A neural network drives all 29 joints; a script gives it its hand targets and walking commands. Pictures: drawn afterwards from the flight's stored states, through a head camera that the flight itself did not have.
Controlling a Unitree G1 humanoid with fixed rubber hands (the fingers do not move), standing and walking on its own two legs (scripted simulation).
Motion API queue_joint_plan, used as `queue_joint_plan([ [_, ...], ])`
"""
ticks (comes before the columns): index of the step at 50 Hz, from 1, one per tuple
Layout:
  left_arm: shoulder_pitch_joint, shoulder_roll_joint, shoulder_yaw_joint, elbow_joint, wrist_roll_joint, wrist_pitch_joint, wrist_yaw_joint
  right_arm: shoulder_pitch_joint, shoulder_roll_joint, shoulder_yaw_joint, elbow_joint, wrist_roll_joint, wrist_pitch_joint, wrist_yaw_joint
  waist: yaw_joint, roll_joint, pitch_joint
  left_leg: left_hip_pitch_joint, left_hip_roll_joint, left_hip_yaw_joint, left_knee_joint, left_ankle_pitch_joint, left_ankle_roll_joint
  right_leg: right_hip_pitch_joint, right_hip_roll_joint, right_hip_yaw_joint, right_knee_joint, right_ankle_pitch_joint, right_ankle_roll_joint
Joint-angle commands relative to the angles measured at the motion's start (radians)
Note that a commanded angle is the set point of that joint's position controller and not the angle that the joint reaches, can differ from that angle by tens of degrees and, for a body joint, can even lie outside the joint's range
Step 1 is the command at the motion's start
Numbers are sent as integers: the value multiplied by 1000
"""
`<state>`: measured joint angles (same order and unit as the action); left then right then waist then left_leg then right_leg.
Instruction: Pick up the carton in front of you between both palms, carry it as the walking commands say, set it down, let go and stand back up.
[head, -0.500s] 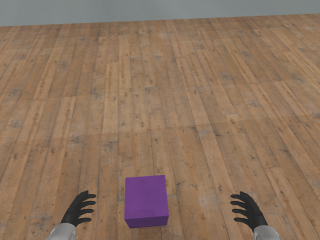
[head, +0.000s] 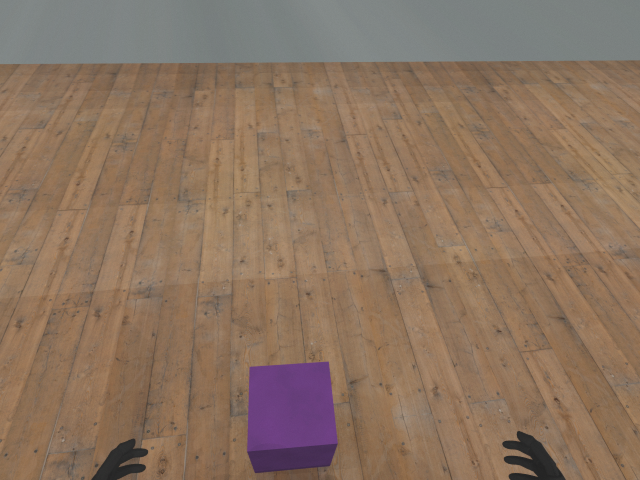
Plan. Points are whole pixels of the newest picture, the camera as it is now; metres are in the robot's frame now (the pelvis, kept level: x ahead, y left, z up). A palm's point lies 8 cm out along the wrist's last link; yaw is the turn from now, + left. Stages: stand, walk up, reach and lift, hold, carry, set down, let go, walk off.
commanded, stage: stand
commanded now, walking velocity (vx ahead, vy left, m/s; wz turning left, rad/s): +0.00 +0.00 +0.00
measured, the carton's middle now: (291, 418) +0.37 +0.06 -0.64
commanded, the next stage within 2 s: none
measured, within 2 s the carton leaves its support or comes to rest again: neither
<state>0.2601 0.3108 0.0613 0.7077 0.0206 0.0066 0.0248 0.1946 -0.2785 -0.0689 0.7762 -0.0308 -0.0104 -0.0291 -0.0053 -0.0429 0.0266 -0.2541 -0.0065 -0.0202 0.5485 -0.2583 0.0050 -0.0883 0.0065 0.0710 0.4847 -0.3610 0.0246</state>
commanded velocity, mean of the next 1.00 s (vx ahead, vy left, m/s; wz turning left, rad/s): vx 0.00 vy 0.00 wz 0.00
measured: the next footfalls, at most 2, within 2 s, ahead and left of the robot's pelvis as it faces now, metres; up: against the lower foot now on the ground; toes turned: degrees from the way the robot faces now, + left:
none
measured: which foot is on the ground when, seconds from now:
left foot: down 0.00-1.00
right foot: down 0.00-1.00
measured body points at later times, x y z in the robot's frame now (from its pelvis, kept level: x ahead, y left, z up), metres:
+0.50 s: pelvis -0.01 +0.00 +0.00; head -0.02 +0.02 +0.45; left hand +0.08 +0.29 -0.12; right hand +0.09 -0.29 -0.10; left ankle +0.02 +0.11 -0.73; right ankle -0.06 -0.14 -0.73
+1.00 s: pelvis -0.02 +0.00 +0.01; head -0.02 +0.01 +0.46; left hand +0.06 +0.30 -0.12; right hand +0.07 -0.30 -0.11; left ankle +0.02 +0.11 -0.73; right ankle -0.06 -0.14 -0.73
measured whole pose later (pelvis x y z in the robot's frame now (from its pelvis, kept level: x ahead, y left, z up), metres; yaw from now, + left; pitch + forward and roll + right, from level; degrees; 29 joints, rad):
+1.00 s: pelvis -0.02 +0.00 +0.01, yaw +0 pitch -3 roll +0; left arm 0.25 0.35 0.04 0.89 0.01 -0.01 0.03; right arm 0.18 -0.32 -0.04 0.95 -0.01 -0.01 -0.03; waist -0.01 -0.02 0.05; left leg -0.22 -0.01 -0.03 0.45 -0.18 0.01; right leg -0.06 0.00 0.07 0.42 -0.29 0.03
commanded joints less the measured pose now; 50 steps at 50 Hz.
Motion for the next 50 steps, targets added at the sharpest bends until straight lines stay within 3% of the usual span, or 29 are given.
queue_joint_plan([
  [1, -5, 119, 27, -49, 0, -18, 7, -29, -146, -30, -44, 2, -15, -5, -1, 67, -26, 104, 74, -71, -91, 210, 15, -112, -36, 10, -80, 173, -1],
  [50, -12, 180, 5, 138, -14, -30, 11, -37, -202, -2, 130, 25, -10, 0, -4, 48, 19, 104, 95, -109, -181, 130, 14, -88, -83, 44, -159, 136, -20],
])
